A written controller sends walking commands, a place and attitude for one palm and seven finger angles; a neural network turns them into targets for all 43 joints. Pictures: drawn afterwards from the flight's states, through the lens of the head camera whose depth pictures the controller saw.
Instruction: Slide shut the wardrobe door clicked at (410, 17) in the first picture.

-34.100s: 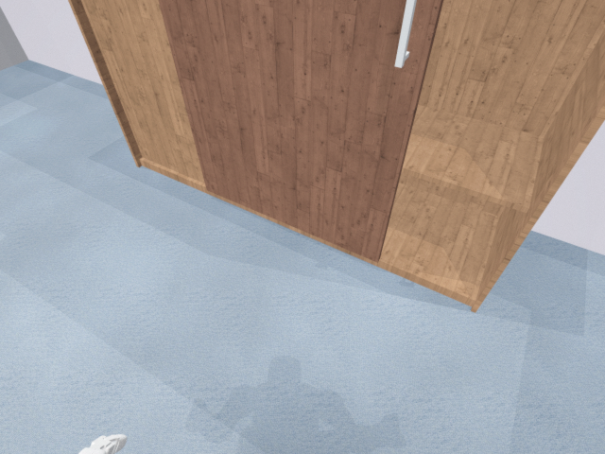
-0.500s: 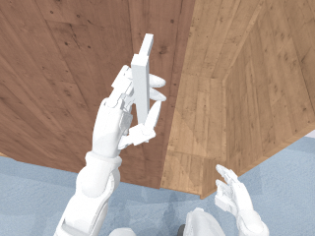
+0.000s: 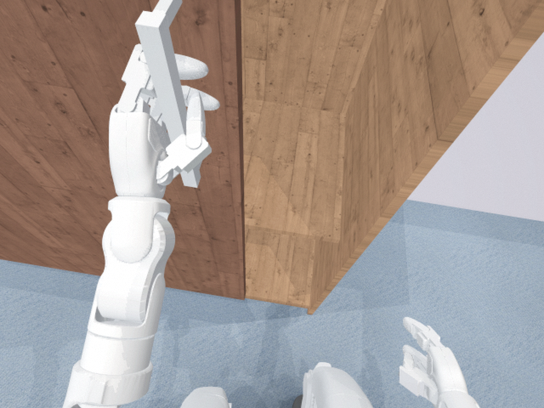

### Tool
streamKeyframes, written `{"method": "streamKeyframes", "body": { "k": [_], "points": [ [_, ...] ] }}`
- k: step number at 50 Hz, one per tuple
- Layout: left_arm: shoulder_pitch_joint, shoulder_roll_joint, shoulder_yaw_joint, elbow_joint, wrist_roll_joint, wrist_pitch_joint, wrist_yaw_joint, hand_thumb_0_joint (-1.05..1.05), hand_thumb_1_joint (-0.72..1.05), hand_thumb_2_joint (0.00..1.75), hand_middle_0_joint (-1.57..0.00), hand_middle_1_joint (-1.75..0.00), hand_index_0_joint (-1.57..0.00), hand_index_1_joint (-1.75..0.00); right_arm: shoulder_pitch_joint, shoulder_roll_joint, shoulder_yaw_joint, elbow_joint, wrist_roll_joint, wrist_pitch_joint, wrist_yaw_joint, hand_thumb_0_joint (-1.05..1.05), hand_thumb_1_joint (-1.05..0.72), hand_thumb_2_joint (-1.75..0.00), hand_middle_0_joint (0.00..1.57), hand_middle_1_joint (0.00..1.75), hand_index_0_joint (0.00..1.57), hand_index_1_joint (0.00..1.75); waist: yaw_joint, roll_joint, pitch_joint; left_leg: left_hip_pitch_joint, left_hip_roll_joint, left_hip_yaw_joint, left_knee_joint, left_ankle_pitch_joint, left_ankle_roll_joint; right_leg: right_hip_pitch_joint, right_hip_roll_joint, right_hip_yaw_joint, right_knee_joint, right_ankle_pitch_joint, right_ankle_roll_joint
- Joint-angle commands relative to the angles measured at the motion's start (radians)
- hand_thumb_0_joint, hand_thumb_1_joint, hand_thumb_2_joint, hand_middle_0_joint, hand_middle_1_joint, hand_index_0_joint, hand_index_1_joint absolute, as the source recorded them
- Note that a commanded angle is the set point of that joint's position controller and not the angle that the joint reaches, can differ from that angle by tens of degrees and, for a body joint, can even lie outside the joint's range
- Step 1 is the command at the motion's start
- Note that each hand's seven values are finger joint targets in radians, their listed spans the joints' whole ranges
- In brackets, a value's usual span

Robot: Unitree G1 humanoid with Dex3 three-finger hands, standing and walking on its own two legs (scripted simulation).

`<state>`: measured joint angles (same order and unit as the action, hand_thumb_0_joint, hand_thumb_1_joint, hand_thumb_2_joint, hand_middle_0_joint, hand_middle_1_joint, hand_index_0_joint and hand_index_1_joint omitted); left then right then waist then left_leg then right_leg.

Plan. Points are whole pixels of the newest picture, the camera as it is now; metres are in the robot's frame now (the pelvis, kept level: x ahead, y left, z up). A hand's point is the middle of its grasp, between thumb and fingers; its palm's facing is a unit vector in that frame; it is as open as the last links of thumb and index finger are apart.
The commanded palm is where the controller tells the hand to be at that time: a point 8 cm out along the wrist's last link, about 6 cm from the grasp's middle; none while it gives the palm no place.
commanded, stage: step sideways, sliding the door along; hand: left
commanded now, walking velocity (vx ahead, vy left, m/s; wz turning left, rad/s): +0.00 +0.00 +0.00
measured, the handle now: (183, 108) +0.39 +0.16 +0.20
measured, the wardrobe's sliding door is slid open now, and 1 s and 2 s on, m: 0.23 0.11 0.08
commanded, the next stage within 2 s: stop walking and hold the door there in 1.46 s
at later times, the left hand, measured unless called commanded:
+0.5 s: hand (258, 148) +0.34 +0.07 +0.20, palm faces +0.19 -0.98 -0.02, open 5.5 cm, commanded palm +0.31 +0.03 +0.20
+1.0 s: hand (323, 165) +0.33 +0.01 +0.20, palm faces +0.03 -1.00 -0.02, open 5.8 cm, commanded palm +0.31 -0.01 +0.20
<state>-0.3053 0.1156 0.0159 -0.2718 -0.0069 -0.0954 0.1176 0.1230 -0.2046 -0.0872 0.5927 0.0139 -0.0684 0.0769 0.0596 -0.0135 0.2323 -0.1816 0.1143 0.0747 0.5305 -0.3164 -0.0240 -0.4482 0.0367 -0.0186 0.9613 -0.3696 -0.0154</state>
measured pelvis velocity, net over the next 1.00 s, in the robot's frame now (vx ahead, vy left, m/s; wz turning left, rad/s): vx -0.06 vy -0.08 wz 0.00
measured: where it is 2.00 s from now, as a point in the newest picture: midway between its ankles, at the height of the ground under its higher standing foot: outside the picture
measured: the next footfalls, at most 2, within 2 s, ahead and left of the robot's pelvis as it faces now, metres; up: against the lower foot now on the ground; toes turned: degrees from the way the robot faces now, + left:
right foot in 0.18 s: +0.00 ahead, -0.22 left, +0.00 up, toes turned -3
left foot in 1.48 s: +0.00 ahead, +0.06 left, +0.00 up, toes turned +4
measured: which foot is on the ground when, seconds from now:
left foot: down 0.00-1.00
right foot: up 0.00-0.16, down 0.18-1.00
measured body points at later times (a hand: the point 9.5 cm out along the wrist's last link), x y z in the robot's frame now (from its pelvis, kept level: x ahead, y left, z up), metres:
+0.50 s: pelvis -0.03 -0.05 -0.01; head +0.03 -0.05 +0.44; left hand +0.33 +0.12 +0.20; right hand +0.20 -0.27 -0.09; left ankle -0.02 +0.13 -0.74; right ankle -0.04 -0.22 -0.74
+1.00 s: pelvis -0.06 -0.08 -0.02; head +0.00 -0.08 +0.43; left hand +0.33 +0.06 +0.20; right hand +0.15 -0.28 -0.13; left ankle -0.02 +0.13 -0.74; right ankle -0.04 -0.22 -0.74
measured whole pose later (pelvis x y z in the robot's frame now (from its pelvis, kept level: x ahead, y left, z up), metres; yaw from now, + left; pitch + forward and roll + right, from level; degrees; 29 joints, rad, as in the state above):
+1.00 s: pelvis -0.06 -0.08 -0.02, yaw +0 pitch -2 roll -2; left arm -0.60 0.09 -0.06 0.13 -0.08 -0.10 0.16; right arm 0.05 -0.17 -0.04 0.66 0.05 -0.04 0.03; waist 0.08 0.06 0.19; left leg -0.32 0.21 0.01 0.63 -0.26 -0.12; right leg -0.29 -0.04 -0.04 0.65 -0.31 0.03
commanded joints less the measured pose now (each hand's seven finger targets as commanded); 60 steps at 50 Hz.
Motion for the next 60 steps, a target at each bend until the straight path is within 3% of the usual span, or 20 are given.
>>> {"method": "streamKeyframes", "body": {
  "k": [1,5,8,10,12,13,14,16,18,23,25,34,39,44,46,51,53,56,58,60],
  "points": [
    [-0.488,-0.13,-0.356,-0.252,-0.007,-0.107,-0.099,0.0,0.9,0.9,-0.45,-1.4,-0.45,-1.4,-0.126,-0.101,-0.008,-0.167,0.015,-0.048,0.004,0.0,-0.9,-0.9,0.2,0.3,0.2,0.3,-0.082,0.28,-0.471,0.369,0.251,-0.044,-0.053,0.859,0.129,0.024,-0.042,-0.012,-0.104,0.0,0.021],
    [-0.57,-0.107,-0.343,-0.189,-0.003,-0.114,-0.084,0.0,0.9,0.9,-0.45,-1.4,-0.45,-1.4,-0.093,-0.107,0.006,-0.142,0.022,-0.089,-0.011,0.0,-0.9,-0.9,0.2,0.3,0.2,0.3,-0.105,0.346,-0.441,0.364,0.204,-0.028,-0.026,0.847,0.103,0.117,-0.029,-0.066,-0.348,0.063,0.033],
    [-0.58,-0.087,-0.314,-0.166,-0.003,-0.131,-0.078,0.0,0.9,0.9,-0.45,-1.4,-0.45,-1.4,-0.1,-0.104,0.014,-0.126,0.029,-0.116,-0.022,0.0,-0.9,-0.9,0.2,0.3,0.2,0.3,-0.092,0.272,-0.486,0.356,0.158,-0.015,0.08,0.715,0.063,0.232,-0.035,-0.071,-0.578,0.302,0.036],
    [-0.563,-0.044,-0.296,-0.143,0.004,-0.129,-0.067,0.0,0.9,0.9,-0.45,-1.4,-0.45,-1.4,-0.099,-0.085,0.021,-0.106,0.032,-0.126,-0.038,0.0,-0.9,-0.9,0.2,0.3,0.2,0.3,-0.097,0.119,-0.543,0.252,0.083,0.009,0.117,0.52,0.025,0.372,-0.114,-0.002,-0.58,0.733,0.032],
    [-0.583,-0.014,-0.267,-0.162,0.001,-0.119,-0.044,0.0,0.9,0.9,-0.45,-1.4,-0.45,-1.4,-0.095,-0.06,0.023,-0.089,0.031,-0.126,-0.058,0.0,-0.9,-0.9,0.2,0.3,0.2,0.3,-0.101,-0.114,-0.599,0.116,-0.007,0.012,0.149,0.323,0.005,0.447,-0.22,0.131,-0.468,1.076,-0.023],
    [-0.591,-0.013,-0.255,-0.154,-0.003,-0.118,-0.036,0.0,0.9,0.9,-0.45,-1.4,-0.45,-1.4,-0.107,-0.071,0.02,-0.076,0.027,-0.13,-0.069,0.0,-0.9,-0.9,0.2,0.3,0.2,0.3,-0.093,-0.209,-0.608,0.078,-0.032,0.008,0.13,0.305,0.012,0.495,-0.209,0.117,-0.432,1.151,-0.026],
    [-0.59,-0.032,-0.268,-0.16,-0.003,-0.117,-0.033,0.0,0.9,0.9,-0.45,-1.4,-0.45,-1.4,-0.121,-0.07,0.018,-0.077,0.027,-0.133,-0.074,0.0,-0.9,-0.9,0.2,0.3,0.2,0.3,-0.084,-0.213,-0.619,0.089,-0.029,0.003,0.093,0.317,0.024,0.499,-0.195,0.112,-0.418,1.13,-0.016],
    [-0.584,-0.087,-0.312,-0.185,-0.009,-0.118,-0.029,0.0,0.9,0.9,-0.45,-1.4,-0.45,-1.4,-0.142,-0.071,0.024,-0.076,0.02,-0.137,-0.076,0.0,-0.9,-0.9,0.2,0.3,0.2,0.3,-0.078,-0.036,-0.649,0.211,0.036,-0.009,0.03,0.533,0.048,0.382,-0.15,0.056,-0.42,0.857,0.029],
    [-0.615,-0.132,-0.36,-0.189,-0.007,-0.123,-0.034,0.0,0.9,0.9,-0.45,-1.4,-0.45,-1.4,-0.158,-0.072,0.028,-0.089,0.02,-0.136,-0.068,0.0,-0.9,-0.9,0.2,0.3,0.2,0.3,-0.074,0.056,-0.639,0.238,0.079,-0.016,0.019,0.549,0.06,0.317,-0.122,0.038,-0.431,0.618,0.037],
    [-0.665,-0.175,-0.411,-0.132,0.006,-0.121,-0.029,0.0,0.9,0.9,-0.45,-1.4,-0.45,-1.4,-0.163,-0.071,0.026,-0.088,0.026,-0.131,-0.066,0.0,-0.9,-0.9,0.2,0.3,0.2,0.3,-0.081,-0.003,-0.614,0.183,0.032,0.01,0.025,0.464,0.038,0.326,-0.127,0.045,-0.449,0.663,0.02],
    [-0.696,-0.189,-0.439,-0.15,0.005,-0.125,-0.027,0.0,0.9,0.9,-0.45,-1.4,-0.45,-1.4,-0.161,-0.077,0.025,-0.076,0.029,-0.13,-0.067,0.0,-0.9,-0.9,0.2,0.3,0.2,0.3,-0.086,0.049,-0.621,0.181,0.036,0.009,-0.002,0.468,0.038,0.336,-0.124,0.029,-0.433,0.628,0.025],
    [-0.782,-0.199,-0.425,-0.028,-0.017,-0.135,-0.066,0.0,0.9,0.9,-0.45,-1.4,-0.45,-1.4,-0.147,-0.099,0.008,-0.098,0.017,-0.094,-0.036,0.0,-0.9,-0.9,0.2,0.3,0.2,0.3,-0.089,0.214,-0.56,0.142,0.192,-0.05,-0.045,0.571,0.079,0.221,-0.06,-0.02,-0.295,0.162,0.019],
    [-0.845,-0.145,-0.371,0.015,-0.031,-0.131,-0.069,0.0,0.9,0.9,-0.45,-1.4,-0.45,-1.4,-0.155,-0.089,0.014,-0.095,0.026,-0.061,-0.033,0.0,-0.9,-0.9,0.2,0.3,0.2,0.3,-0.086,0.205,-0.561,0.109,0.19,-0.055,0.005,0.473,0.082,0.265,-0.062,-0.009,-0.341,0.261,0.018],
    [-0.867,-0.083,-0.307,0.038,-0.029,-0.119,-0.06,0.0,0.9,0.9,-0.45,-1.4,-0.45,-1.4,-0.153,-0.071,0.005,-0.079,0.04,-0.032,-0.053,0.0,-0.9,-0.9,0.2,0.3,0.2,0.3,-0.112,-0.069,-0.644,0.157,0.056,-0.002,0.143,0.39,0.022,0.284,-0.131,0.053,-0.409,0.653,-0.015],
    [-0.851,-0.104,-0.31,0.057,-0.031,-0.115,-0.057,0.0,0.9,0.9,-0.45,-1.4,-0.45,-1.4,-0.154,-0.072,0.004,-0.072,0.038,-0.027,-0.06,0.0,-0.9,-0.9,0.2,0.3,0.2,0.3,-0.115,-0.014,-0.638,0.177,0.059,-0.017,0.109,0.389,0.031,0.255,-0.113,0.032,-0.4,0.579,-0.012],
    [-0.864,-0.145,-0.332,0.09,-0.041,-0.119,-0.07,0.0,0.9,0.9,-0.45,-1.4,-0.45,-1.4,-0.173,-0.088,0.002,-0.109,0.046,-0.001,-0.051,0.0,-0.9,-0.9,0.2,0.3,0.2,0.3,-0.1,0.154,-0.576,0.077,0.188,-0.108,0.008,0.396,0.102,0.275,-0.036,-0.041,-0.293,0.23,0.007],
    [-0.877,-0.14,-0.326,0.109,-0.04,-0.117,-0.07,0.0,0.9,0.9,-0.45,-1.4,-0.45,-1.4,-0.174,-0.082,0.005,-0.115,0.053,0.007,-0.05,0.0,-0.9,-0.9,0.2,0.3,0.2,0.3,-0.09,0.111,-0.571,0.049,0.165,-0.079,0.046,0.338,0.092,0.302,-0.049,-0.027,-0.343,0.236,-0.001],
    [-0.873,-0.123,-0.303,0.16,-0.036,-0.103,-0.057,0.0,0.9,0.9,-0.45,-1.4,-0.45,-1.4,-0.15,-0.066,0.006,-0.104,0.057,0.011,-0.063,0.0,-0.9,-0.9,0.2,0.3,0.2,0.3,-0.107,-0.046,-0.551,0.076,0.023,-0.015,0.13,0.165,0.038,0.209,-0.115,0.067,-0.455,0.283,-0.04],
    [-0.886,-0.123,-0.304,0.147,-0.042,-0.103,-0.054,0.0,0.9,0.9,-0.45,-1.4,-0.45,-1.4,-0.158,-0.066,0.008,-0.104,0.051,0.01,-0.069,0.0,-0.9,-0.9,0.2,0.3,0.2,0.3,-0.112,-0.049,-0.536,0.108,0.019,-0.031,0.11,0.124,0.042,0.154,-0.117,0.086,-0.458,0.232,-0.043],
    [-0.874,-0.13,-0.317,0.126,-0.051,-0.107,-0.053,0.0,0.9,0.9,-0.45,-1.4,-0.45,-1.4,-0.142,-0.099,0.003,-0.106,0.045,0.014,-0.069,0.0,-0.9,-0.9,0.2,0.3,0.2,0.3,-0.116,0.121,-0.525,0.166,0.118,-0.129,0.006,0.143,0.078,0.095,-0.052,-0.001,-0.334,0.148,-0.01]
  ]
}}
